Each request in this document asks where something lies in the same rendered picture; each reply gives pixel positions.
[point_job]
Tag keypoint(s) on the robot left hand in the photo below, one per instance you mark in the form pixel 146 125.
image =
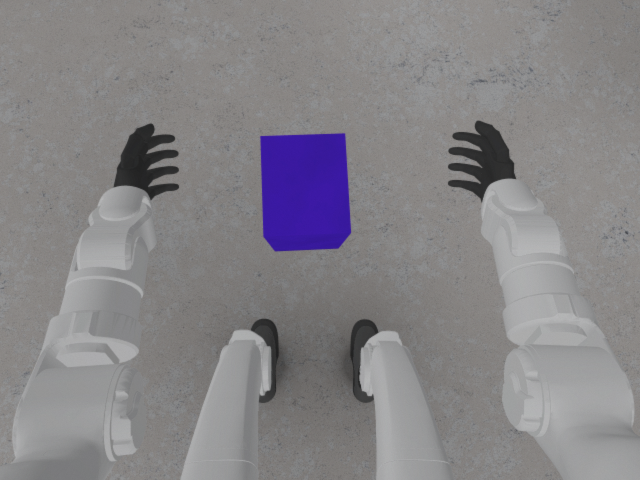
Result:
pixel 132 170

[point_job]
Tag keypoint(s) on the robot right hand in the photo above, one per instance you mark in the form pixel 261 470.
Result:
pixel 494 160

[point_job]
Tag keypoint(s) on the right robot shin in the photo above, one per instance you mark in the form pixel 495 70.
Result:
pixel 383 336

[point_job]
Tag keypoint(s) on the robot right thigh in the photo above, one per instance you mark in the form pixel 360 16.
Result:
pixel 408 442

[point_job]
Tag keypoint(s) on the carton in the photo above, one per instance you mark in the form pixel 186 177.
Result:
pixel 305 195

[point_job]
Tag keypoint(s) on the left robot upper arm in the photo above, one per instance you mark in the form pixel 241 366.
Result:
pixel 76 422

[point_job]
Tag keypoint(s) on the left robot forearm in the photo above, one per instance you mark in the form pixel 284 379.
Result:
pixel 98 320

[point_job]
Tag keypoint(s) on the right robot upper arm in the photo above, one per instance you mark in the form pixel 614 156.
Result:
pixel 575 402

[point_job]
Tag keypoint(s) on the right robot forearm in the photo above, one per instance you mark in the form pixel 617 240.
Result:
pixel 543 302

